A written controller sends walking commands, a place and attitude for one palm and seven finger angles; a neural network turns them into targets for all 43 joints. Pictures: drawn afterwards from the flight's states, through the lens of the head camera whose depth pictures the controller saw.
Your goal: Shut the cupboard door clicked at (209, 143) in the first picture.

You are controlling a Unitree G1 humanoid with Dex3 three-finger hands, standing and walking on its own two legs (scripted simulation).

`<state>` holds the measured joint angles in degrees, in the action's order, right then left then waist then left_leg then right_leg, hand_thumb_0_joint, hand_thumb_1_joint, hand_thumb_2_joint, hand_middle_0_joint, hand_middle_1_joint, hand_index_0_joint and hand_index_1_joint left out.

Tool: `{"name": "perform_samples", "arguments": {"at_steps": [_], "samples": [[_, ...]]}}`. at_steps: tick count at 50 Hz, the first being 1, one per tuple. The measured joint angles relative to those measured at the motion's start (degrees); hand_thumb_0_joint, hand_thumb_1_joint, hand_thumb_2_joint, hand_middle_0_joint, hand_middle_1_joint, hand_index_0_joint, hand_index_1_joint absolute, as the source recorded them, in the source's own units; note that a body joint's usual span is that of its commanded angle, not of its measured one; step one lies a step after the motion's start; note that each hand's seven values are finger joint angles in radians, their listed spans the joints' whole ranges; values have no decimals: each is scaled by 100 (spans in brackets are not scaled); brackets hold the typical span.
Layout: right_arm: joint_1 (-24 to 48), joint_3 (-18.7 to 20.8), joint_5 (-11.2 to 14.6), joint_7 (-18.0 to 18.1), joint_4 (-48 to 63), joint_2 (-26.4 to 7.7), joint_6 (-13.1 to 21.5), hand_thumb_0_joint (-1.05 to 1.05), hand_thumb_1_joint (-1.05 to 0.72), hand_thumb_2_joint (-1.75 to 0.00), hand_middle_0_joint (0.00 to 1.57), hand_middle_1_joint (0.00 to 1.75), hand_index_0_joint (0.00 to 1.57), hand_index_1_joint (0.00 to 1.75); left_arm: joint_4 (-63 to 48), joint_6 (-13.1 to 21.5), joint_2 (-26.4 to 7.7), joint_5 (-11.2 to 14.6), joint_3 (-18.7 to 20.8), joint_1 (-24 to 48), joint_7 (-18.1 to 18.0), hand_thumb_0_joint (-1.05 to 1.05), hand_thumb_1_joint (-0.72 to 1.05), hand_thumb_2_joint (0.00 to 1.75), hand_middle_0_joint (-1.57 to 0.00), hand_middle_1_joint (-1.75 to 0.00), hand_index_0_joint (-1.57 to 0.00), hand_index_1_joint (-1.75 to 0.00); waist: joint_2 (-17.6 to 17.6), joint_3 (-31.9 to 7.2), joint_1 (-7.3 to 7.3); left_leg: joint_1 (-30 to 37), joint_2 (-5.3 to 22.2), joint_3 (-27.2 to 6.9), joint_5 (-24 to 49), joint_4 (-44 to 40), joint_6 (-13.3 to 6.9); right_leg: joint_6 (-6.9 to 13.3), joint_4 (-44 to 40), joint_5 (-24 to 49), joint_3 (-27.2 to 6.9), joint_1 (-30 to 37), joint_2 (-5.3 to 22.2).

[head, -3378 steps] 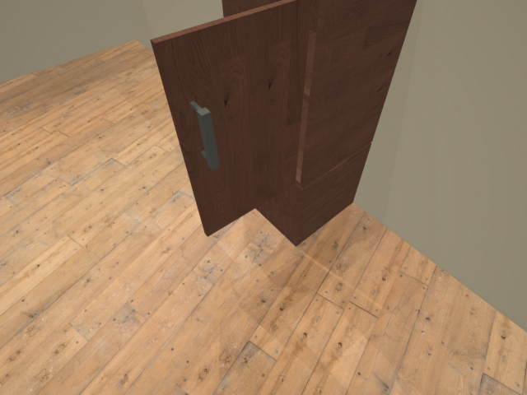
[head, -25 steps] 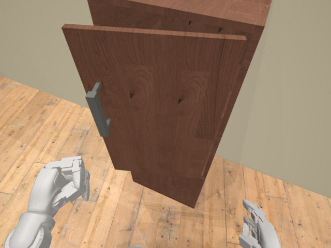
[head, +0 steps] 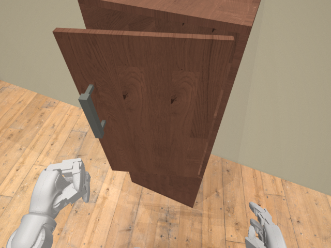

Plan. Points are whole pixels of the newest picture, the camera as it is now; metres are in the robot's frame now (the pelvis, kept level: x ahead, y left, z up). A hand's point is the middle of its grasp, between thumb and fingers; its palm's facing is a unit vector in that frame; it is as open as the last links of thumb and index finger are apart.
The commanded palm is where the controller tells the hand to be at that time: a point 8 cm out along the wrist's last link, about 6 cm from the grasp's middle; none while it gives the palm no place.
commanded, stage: bring the fist close to the handle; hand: left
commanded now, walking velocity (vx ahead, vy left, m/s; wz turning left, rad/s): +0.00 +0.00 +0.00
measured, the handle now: (95, 112) +0.43 +0.22 +0.09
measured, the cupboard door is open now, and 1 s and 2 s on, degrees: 18 18 15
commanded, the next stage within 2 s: push the door shut along its arc in 1.40 s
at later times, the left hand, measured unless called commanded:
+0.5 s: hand (86, 166) +0.27 +0.20 +0.09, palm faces -0.04 -1.00 -0.02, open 3.1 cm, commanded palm +0.25 +0.24 +0.09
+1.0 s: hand (97, 145) +0.32 +0.19 +0.09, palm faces -0.04 -1.00 -0.02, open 3.1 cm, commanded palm +0.30 +0.24 +0.09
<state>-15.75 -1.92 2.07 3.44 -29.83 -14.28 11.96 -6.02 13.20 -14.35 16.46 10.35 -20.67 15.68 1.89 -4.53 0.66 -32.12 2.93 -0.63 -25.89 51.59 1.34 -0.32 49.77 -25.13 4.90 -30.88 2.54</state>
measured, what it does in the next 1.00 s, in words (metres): stands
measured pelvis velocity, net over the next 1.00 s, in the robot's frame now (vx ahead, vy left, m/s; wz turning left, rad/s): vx -0.01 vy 0.01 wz -0.01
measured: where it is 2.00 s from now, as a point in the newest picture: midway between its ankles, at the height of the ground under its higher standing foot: outside the picture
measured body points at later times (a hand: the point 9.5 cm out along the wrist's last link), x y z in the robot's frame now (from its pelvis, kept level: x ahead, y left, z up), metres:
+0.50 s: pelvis +0.00 +0.00 +0.00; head +0.02 +0.00 +0.45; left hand +0.26 +0.25 +0.09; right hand +0.15 -0.24 -0.07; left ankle +0.00 +0.13 -0.69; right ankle +0.00 -0.12 -0.69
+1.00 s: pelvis -0.01 +0.01 +0.00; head +0.03 +0.00 +0.45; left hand +0.32 +0.24 +0.09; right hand +0.14 -0.24 -0.09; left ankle +0.00 +0.13 -0.69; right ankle +0.00 -0.12 -0.69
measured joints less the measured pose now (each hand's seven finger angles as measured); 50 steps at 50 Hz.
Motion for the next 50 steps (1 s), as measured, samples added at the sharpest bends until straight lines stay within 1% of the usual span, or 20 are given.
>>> {"name": "perform_samples", "arguments": {"at_steps": [5,10,16,19,23,29,34,38,44,50], "samples": [[34,-38,-8,28,-16,14,8,1,-90,-90,20,30,20,30,134,11,-11,26,22,143,44,2,90,90,-130,-150,-130,-150,21,4,24,-17,-2,-13,16,8,9,9,22,2,10,-18,1],[74,-64,-3,67,-106,-3,-2,1,-90,-90,20,30,21,30,533,0,-58,46,131,595,118,2,90,90,-130,-150,-130,-150,12,28,38,-56,-5,-34,42,17,17,18,33,17,28,-49,2],[78,-53,14,109,-187,-39,-26,1,-90,-90,20,30,21,30,1041,-112,-138,63,225,1173,229,2,90,90,-130,-150,-130,-150,-14,59,0,-55,-5,-16,85,-36,10,15,-20,69,10,-57,-1],[48,-30,14,103,-192,-49,-45,1,-90,-90,20,30,21,30,1155,-132,-150,82,269,1303,250,2,90,90,-130,-150,-130,-150,-31,45,-34,-24,-4,24,102,-91,0,6,-68,99,-28,-47,-4],[-24,13,19,71,-164,-65,-68,1,-90,-90,20,30,21,30,1167,-107,-108,79,260,1324,207,2,90,90,-130,-150,-130,-150,-38,23,-66,30,-14,70,118,-159,-19,-14,-126,125,-72,-13,4],[-44,33,5,38,-186,-71,-113,1,-90,-90,20,30,20,30,1241,-56,-20,-45,146,1414,57,2,90,90,-130,-150,-130,-150,-46,43,-64,42,-43,103,132,-182,-48,-43,-137,141,-106,-14,32],[14,13,-2,33,-262,-30,-160,1,-90,-90,20,30,20,30,1446,-18,-12,-126,114,1684,-30,2,90,90,-130,-150,-130,-150,-57,74,-58,16,-53,104,148,-171,-56,-46,-127,158,-109,-39,40],[62,-20,-1,40,-322,-6,-190,1,-90,-90,20,30,20,30,1748,-9,-37,-163,101,2036,-44,2,90,90,-130,-150,-130,-150,-50,92,-61,-8,-59,94,165,-168,-57,-46,-128,172,-101,-56,45],[99,-49,0,44,-373,11,-271,1,-90,-90,20,30,21,30,2293,-60,-110,-184,166,2585,-36,2,90,90,-130,-150,-130,-150,-55,107,-87,-18,-58,109,206,-217,-54,-40,-157,208,-116,-83,42],[46,-14,-2,18,-390,-23,-338,1,-90,-90,20,30,21,30,2614,-24,-98,-237,165,2914,-70,2,90,90,-130,-150,-130,-150,-54,85,-114,-24,-54,131,229,-269,-49,-35,-188,228,-138,-110,35]]}}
